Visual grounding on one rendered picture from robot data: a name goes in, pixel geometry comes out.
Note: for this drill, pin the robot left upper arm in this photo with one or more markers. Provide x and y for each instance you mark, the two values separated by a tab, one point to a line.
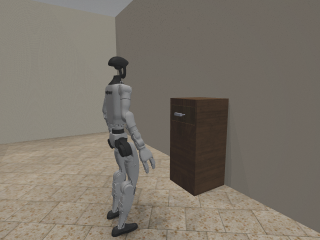
104	109

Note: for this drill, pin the cabinet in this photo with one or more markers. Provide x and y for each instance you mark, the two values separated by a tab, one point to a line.
198	152

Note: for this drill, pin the robot right upper arm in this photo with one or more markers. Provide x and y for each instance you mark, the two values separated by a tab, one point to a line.
125	92

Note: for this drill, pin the drawer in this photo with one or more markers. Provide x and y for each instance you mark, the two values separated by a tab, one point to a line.
189	117

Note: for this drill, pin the robot shin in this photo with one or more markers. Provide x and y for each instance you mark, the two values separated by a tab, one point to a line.
116	191
125	203

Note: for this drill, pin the left robot forearm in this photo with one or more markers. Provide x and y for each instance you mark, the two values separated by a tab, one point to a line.
108	124

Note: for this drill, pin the robot right hand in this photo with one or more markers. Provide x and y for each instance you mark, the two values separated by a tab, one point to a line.
144	155

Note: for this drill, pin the right robot forearm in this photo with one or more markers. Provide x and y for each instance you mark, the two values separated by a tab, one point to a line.
133	131

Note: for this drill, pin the left robot shin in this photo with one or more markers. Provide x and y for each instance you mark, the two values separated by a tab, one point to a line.
116	191

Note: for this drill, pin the handle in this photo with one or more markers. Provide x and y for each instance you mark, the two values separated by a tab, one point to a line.
178	114

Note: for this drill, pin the right robot shin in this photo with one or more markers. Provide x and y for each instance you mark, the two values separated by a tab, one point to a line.
125	203

